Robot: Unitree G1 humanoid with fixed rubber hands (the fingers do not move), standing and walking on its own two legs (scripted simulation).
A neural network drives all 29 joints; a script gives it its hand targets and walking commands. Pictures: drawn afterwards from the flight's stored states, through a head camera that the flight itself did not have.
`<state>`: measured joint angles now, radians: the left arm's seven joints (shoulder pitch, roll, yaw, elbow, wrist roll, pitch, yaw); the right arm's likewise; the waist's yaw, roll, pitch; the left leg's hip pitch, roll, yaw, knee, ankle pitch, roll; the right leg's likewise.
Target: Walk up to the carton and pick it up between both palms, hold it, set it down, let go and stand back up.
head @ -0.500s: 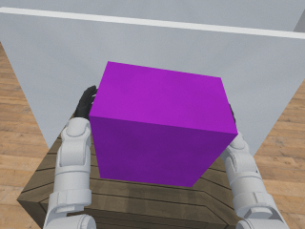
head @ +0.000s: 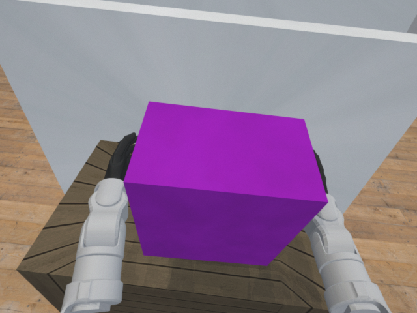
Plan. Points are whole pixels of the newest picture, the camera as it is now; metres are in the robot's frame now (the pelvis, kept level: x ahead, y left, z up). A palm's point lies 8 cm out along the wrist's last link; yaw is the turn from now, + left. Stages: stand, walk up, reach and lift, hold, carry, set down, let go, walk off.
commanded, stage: set down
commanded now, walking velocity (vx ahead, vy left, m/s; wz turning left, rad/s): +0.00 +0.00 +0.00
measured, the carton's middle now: (215, 194) +0.35 -0.01 +0.08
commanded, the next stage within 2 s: none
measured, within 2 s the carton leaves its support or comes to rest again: neither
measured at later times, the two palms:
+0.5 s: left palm (126, 186) +0.35 +0.17 +0.09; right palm (311, 199) +0.33 -0.20 +0.08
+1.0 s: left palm (134, 199) +0.36 +0.16 +0.03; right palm (307, 208) +0.34 -0.21 +0.04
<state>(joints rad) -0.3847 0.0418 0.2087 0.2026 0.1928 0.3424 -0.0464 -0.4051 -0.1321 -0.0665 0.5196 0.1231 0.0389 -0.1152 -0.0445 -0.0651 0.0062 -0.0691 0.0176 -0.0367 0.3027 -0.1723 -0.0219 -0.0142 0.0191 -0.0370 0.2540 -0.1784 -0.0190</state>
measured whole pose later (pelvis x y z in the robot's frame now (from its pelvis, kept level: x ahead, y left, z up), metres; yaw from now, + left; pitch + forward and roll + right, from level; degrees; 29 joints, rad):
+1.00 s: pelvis +0.00 +0.00 +0.00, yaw -1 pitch +6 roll +0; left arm -0.48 0.06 0.18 0.83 0.11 -0.17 0.04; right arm -0.46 -0.11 -0.21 0.87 -0.02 -0.26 -0.06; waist -0.01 -0.02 -0.06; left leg -0.25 0.03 -0.01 0.29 -0.14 -0.02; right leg -0.20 0.03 -0.03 0.25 -0.14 -0.02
